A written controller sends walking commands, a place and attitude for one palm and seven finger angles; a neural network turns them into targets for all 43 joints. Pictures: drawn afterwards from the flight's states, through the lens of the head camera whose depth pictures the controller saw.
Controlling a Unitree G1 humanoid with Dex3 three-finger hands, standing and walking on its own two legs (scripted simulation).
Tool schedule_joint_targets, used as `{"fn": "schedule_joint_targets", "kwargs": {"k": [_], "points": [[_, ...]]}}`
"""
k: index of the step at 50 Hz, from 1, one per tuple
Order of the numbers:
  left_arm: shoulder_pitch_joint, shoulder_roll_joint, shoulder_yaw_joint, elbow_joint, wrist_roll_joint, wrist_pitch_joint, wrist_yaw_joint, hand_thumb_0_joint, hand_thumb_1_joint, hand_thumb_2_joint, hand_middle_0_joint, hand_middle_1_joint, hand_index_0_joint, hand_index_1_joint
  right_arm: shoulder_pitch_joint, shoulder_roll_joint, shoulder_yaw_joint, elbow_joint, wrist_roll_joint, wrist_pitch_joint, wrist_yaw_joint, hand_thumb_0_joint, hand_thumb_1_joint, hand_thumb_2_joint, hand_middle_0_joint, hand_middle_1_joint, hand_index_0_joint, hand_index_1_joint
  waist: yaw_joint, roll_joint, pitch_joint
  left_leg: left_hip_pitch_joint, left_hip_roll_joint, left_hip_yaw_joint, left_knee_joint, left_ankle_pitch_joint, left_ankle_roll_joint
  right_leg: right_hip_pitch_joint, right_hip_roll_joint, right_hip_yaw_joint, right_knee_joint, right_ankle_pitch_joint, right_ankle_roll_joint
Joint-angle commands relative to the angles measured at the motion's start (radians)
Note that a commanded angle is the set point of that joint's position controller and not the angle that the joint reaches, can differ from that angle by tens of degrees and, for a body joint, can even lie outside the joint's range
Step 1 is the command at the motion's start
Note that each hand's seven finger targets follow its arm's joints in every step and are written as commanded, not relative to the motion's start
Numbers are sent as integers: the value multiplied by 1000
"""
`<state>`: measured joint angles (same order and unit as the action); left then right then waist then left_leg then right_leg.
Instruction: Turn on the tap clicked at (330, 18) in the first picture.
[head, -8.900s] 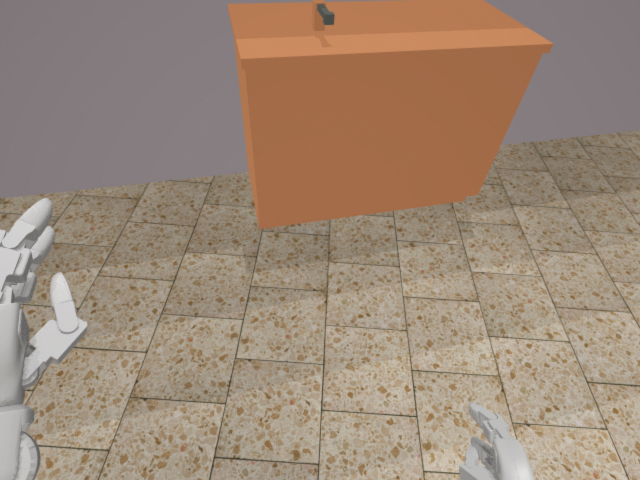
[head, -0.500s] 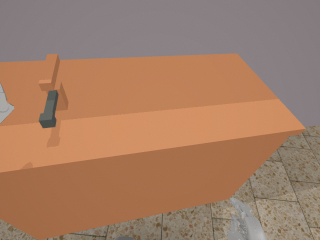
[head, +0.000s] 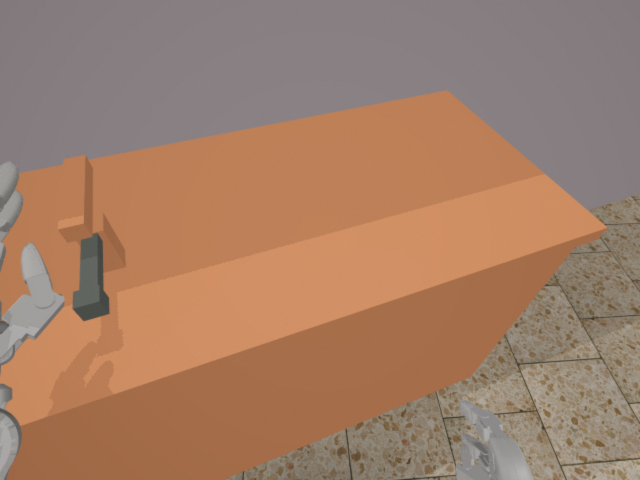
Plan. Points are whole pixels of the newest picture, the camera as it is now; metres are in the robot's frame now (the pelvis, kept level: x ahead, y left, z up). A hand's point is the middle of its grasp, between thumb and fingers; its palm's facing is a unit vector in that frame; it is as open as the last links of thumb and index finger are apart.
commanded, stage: come to a stop and stand still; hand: left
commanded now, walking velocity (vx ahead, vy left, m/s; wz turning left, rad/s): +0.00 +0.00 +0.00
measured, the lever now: (91, 302) +0.28 +0.29 +0.08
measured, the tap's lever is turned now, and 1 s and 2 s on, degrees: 0 0 0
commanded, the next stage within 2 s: look again from close up in 0.82 s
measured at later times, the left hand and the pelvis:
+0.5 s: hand (140, 291) +0.25 +0.19 +0.17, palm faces +0.41 -0.82 -0.40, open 7.4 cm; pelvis +0.03 -0.05 +0.00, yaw +1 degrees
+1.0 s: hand (133, 311) +0.23 +0.19 +0.16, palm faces +0.40 -0.83 -0.38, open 7.4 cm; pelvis +0.02 -0.05 +0.01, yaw +2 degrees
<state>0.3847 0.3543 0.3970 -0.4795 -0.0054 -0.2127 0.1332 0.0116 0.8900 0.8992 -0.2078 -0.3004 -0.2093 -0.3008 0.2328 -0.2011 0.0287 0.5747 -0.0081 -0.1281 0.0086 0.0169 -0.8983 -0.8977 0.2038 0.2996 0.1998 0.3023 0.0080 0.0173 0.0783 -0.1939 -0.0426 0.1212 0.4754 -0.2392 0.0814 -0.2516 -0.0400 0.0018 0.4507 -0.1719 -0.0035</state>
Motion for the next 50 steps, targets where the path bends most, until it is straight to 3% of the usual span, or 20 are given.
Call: {"fn": "schedule_joint_targets", "kwargs": {"k": [1, 4, 5, 8, 10, 11, 15, 16, 17, 21, 26, 30, 34, 35, 36, 40, 43, 45, 49, 50], "points": [[-4, 107, 59, -73, -17, -22, 0, 0, 900, 900, -200, -300, -200, -300, -99, -131, -62, -157, 16, -23, -17, 0, -900, -900, 200, 300, 200, 300, -4, 22, -95, -23, 187, -186, -193, 21, -136, 41, 14, -39, -11, -13, -7], [-75, 118, 52, -116, -18, -26, 1, 0, 900, 900, -200, -300, -200, -300, -114, -126, -57, -165, 19, -18, -27, 0, -900, -900, 200, 300, 200, 300, -4, 5, -104, -45, 174, -166, -185, -30, -116, 68, -3, -11, -15, 18, -12], [-116, 157, 78, -165, -15, -30, 5, 0, 900, 900, -200, -300, -200, -300, -132, -125, -57, -166, 21, -19, -30, 0, -900, -900, 200, 300, 200, 300, -3, 41, -129, -20, 168, -153, -177, 4, -108, 80, -5, -4, -9, 51, -14], [-127, 134, 45, -189, -20, -28, 9, 0, 900, 900, -200, -300, -200, -300, -132, -120, -50, -170, 15, -28, -36, 0, -900, -900, 200, 300, 200, 300, 3, 54, -158, -3, 149, -136, -125, 102, -95, 114, -23, 19, -23, 136, -22], [-136, 160, 62, -241, -21, -24, 16, 0, 900, 900, -200, -300, -200, -300, -148, -118, -49, -168, 17, -35, -39, 0, -900, -900, 200, 300, 200, 300, 2, 77, -193, 27, 140, -130, -91, 186, -93, 132, -33, 40, -24, 198, -30], [-116, 134, 42, -236, -25, -25, 16, 0, 900, 900, -200, -300, -200, -300, -142, -117, -48, -168, 12, -35, -39, 0, -900, -900, 200, 300, 200, 300, 3, 82, -203, 33, 139, -130, -80, 213, -92, 138, -38, 40, -26, 217, -33], [-25, 156, 82, -231, -37, -15, 24, 0, 900, 900, -200, -300, -200, -300, -143, -115, -53, -167, 22, -31, -42, 0, -900, -900, 200, 300, 200, 300, -5, 40, -243, 49, 135, -134, -35, 281, -83, 178, -61, 74, -38, 316, -45], [1, 129, 64, -211, -41, -16, 21, 0, 900, 900, -200, -300, -200, -300, -133, -118, -53, -165, 16, -24, -41, 0, -900, -900, 200, 300, 200, 300, -8, 27, -236, 39, 137, -134, -33, 292, -82, 180, -61, 63, -40, 330, -45], [10, 134, 68, -214, -45, -14, 19, 0, 900, 900, -200, -300, -200, -300, -135, -118, -55, -171, 21, -21, -43, 0, -900, -900, 200, 300, 200, 300, -11, 42, -233, 35, 138, -138, -38, 290, -83, 180, -64, 67, -39, 326, -44], [71, 120, 67, -155, -58, -8, 11, 0, 900, 900, -200, -300, -200, -300, -134, -121, -54, -171, 23, -2, -46, 0, -900, -900, 200, 300, 200, 300, -14, -15, -205, 9, 142, -141, -51, 226, -73, 166, -63, 63, -64, 284, -36], [51, 129, 59, -153, -63, -5, 8, 0, 900, 900, -200, -300, -200, -300, -144, -124, -53, -171, 25, 0, -57, 0, -900, -900, 200, 300, 200, 300, -15, -25, -180, 2, 139, -141, -60, 140, -62, 137, -69, 85, -99, 206, -30], [-11, 161, 64, -206, -59, -4, 14, 0, 900, 900, -200, -300, -200, -300, -162, -124, -49, -168, 30, -10, -63, 0, -900, -900, 200, 300, 200, 300, -10, 24, -166, 9, 137, -149, -77, 100, -59, 118, -73, 102, -120, 130, -30], [-10, 149, 53, -196, -59, -2, 18, 0, 900, 900, -200, -300, -200, -300, -146, -125, -52, -165, 24, -21, -64, 0, -900, -900, 200, 300, 200, 300, -7, -7, -172, 2, 132, -152, -76, 74, -57, 128, -75, 113, -143, 76, -30], [-7, 165, 64, -208, -57, 0, 20, 0, 900, 900, -200, -300, -200, -300, -160, -124, -51, -162, 28, -19, -64, 0, -900, -900, 200, 300, 200, 300, -7, 27, -165, 9, 134, -152, -77, 74, -56, 117, -80, 116, -148, 70, -30], [-1, 141, 46, -192, -59, -3, 18, 0, 900, 900, -200, -300, -200, -300, -146, -125, -49, -158, 21, -18, -63, 0, -900, -900, 200, 300, 200, 300, -9, 3, -164, -2, 133, -153, -79, 62, -56, 121, -75, 105, -152, 51, -29], [18, 161, 64, -207, -57, -4, 20, 0, 900, 900, -200, -300, -200, -300, -154, -125, -52, -158, 27, -23, -61, 0, -900, -900, 200, 300, 200, 300, -7, 39, -170, 2, 141, -165, -99, 71, -57, 130, -70, 94, -139, 57, -28], [41, 143, 55, -183, -60, -5, 14, 0, 900, 900, -200, -300, -200, -300, -140, -127, -54, -162, 24, -23, -58, 0, -900, -900, 200, 300, 200, 300, -6, 6, -161, -17, 144, -170, -112, 60, -56, 136, -61, 86, -138, 52, -24], [39, 152, 60, -192, -59, -5, 13, 0, 900, 900, -200, -300, -200, -300, -149, -127, -52, -160, 26, -22, -58, 0, -900, -900, 200, 300, 200, 300, -7, 31, -154, -10, 148, -173, -122, 66, -56, 128, -58, 80, -132, 58, -23], [25, 140, 49, -180, -57, -9, 9, 0, 900, 900, -200, -300, -200, -300, -134, -129, -55, -159, 23, -23, -57, 0, -900, -900, 200, 300, 200, 300, -7, 12, -138, -26, 152, -175, -135, 40, -55, 127, -51, 77, -137, 44, -20], [18, 148, 51, -197, -56, -9, 9, 0, 900, 900, -200, -300, -200, -300, -147, -127, -52, -158, 26, -23, -57, 0, -900, -900, 200, 300, 200, 300, -7, 45, -143, -16, 153, -178, -140, 52, -55, 126, -51, 74, -128, 55, -20]]}}
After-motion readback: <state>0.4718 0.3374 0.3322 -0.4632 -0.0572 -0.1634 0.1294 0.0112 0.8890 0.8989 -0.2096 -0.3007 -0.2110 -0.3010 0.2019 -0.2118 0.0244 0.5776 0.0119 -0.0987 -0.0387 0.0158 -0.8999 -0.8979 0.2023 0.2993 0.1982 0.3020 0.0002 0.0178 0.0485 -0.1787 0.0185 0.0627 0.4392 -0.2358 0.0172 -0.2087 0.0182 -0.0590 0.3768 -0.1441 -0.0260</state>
